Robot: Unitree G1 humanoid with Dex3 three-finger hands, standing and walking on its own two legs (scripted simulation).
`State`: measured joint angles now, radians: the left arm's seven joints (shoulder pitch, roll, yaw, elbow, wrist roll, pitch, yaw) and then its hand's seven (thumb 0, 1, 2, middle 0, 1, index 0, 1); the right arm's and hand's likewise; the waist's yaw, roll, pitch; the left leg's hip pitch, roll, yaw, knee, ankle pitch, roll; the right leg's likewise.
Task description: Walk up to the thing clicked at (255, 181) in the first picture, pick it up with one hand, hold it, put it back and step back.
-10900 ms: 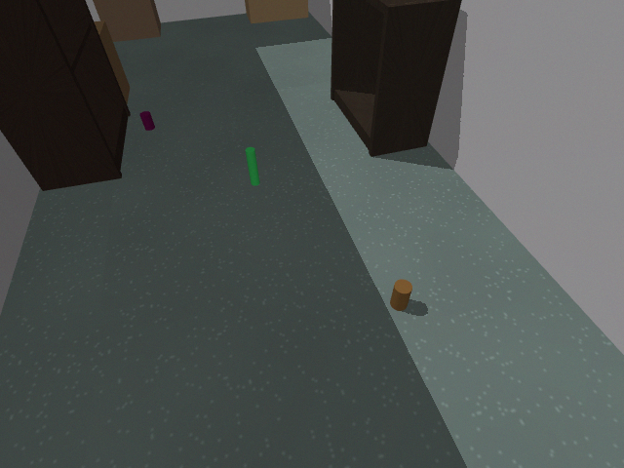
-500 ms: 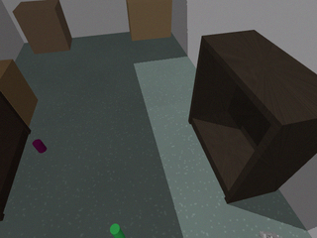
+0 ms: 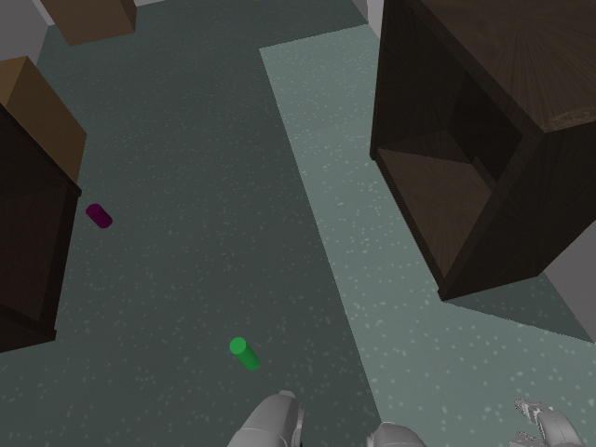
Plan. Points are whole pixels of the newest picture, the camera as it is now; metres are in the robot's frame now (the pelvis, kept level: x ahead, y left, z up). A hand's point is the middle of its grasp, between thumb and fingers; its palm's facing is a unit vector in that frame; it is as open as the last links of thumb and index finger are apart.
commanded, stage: walk up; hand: left
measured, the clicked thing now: (245, 355) +0.40 +0.25 -0.65
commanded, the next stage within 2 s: stand in 1.94 s
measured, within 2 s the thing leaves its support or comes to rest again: neither
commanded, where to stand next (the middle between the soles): +0.13 +0.00 m, yaw +1 degrees
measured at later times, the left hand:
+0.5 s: hand out of the picture +0.03 +0.30 -0.14, palm faces +0.04 -0.95 -0.32, open 7.4 cm
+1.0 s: hand out of the picture +0.13 +0.39 -0.16, palm faces +0.01 -0.85 -0.52, open 7.4 cm
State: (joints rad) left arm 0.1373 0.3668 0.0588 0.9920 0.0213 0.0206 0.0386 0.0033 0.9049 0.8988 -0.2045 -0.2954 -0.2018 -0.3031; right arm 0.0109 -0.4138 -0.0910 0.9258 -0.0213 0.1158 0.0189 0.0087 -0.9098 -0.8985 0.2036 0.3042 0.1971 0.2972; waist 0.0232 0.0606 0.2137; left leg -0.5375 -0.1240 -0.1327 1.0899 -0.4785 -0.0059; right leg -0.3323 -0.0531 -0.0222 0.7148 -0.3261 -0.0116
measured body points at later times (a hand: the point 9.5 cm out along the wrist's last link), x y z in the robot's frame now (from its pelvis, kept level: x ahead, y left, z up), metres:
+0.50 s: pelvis +0.01 +0.03 +0.01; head +0.00 +0.04 +0.46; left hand +0.03 +0.35 -0.12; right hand +0.05 -0.31 -0.09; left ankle -0.09 +0.16 -0.72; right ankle +0.16 -0.12 -0.68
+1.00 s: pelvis +0.01 +0.08 -0.04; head +0.07 +0.07 +0.40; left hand +0.13 +0.43 -0.12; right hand +0.12 -0.24 -0.15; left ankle +0.04 +0.22 -0.72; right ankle +0.14 -0.12 -0.71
